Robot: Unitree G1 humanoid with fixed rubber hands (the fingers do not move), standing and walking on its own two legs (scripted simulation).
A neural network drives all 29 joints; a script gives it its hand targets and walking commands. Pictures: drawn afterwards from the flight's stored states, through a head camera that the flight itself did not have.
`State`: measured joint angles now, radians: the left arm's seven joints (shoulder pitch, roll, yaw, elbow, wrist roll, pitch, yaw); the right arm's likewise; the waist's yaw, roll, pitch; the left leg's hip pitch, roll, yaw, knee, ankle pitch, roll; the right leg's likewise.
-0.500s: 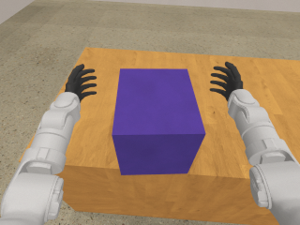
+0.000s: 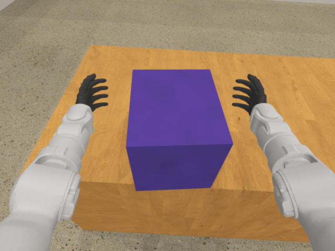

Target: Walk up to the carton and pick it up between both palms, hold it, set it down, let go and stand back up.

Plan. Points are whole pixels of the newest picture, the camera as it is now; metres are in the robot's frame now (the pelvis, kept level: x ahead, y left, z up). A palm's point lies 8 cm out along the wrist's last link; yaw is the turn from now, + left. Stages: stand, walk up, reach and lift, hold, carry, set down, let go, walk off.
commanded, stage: reach and lift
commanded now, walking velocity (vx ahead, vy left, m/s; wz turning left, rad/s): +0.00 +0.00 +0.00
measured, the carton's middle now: (172, 130) +0.45 -0.03 +0.01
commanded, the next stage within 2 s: none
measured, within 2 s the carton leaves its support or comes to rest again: neither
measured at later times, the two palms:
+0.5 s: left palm (99, 128) +0.45 +0.17 +0.02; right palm (244, 125) +0.44 -0.23 +0.04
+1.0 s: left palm (112, 114) +0.47 +0.13 +0.06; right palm (228, 113) +0.46 -0.19 +0.06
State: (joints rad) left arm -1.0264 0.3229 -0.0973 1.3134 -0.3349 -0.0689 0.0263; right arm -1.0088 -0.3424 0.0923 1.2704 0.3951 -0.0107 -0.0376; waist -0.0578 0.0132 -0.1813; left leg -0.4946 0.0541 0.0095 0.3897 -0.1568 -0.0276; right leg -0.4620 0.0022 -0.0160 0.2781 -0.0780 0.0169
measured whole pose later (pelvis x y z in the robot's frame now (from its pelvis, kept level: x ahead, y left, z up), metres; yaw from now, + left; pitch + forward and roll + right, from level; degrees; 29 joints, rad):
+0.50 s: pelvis -0.01 -0.01 -0.01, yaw -2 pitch +27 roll +0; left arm -1.01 0.27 -0.06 1.51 -0.38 -0.41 0.01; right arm -0.96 -0.30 0.13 1.29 0.37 -0.29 -0.03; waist -0.03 0.01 -0.26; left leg -0.77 0.06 0.04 0.43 -0.14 -0.03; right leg -0.78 0.01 0.02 0.39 -0.08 0.01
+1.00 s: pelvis +0.01 +0.00 +0.00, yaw +0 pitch +24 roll -1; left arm -0.95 0.09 0.30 1.21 0.09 -0.29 0.09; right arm -0.90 -0.12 -0.28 1.12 -0.04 -0.24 -0.11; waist -0.03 0.02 -0.23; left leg -0.62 0.05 0.02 0.31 -0.11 -0.03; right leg -0.59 0.00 -0.01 0.20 -0.03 0.02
